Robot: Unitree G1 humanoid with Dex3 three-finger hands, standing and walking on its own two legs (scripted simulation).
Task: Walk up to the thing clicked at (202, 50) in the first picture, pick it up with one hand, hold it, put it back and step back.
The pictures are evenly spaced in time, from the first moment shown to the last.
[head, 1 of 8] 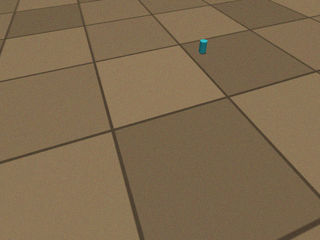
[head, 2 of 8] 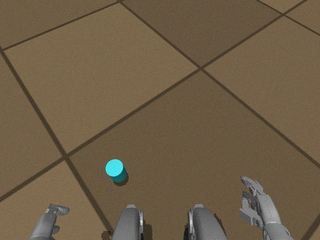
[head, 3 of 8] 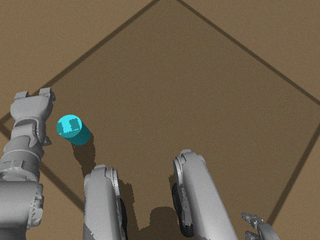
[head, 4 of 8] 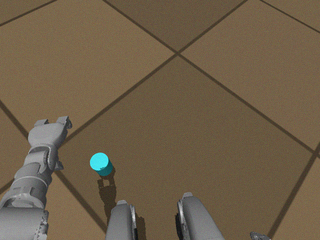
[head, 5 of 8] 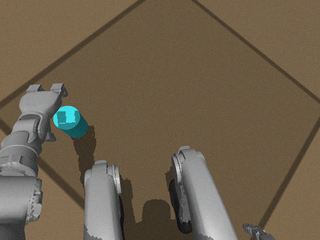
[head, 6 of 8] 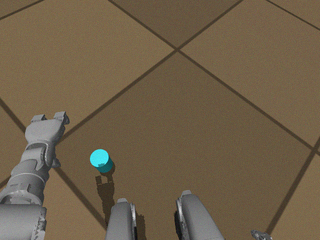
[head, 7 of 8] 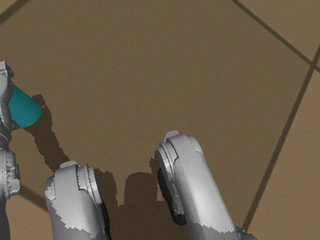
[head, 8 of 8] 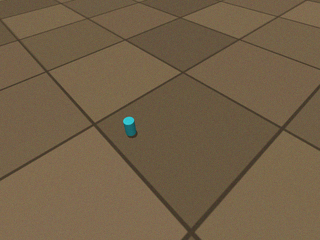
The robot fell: no
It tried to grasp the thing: yes
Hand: left
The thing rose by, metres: 0.01
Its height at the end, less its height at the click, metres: +0.00
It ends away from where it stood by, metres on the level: 0.01
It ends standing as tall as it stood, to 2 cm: yes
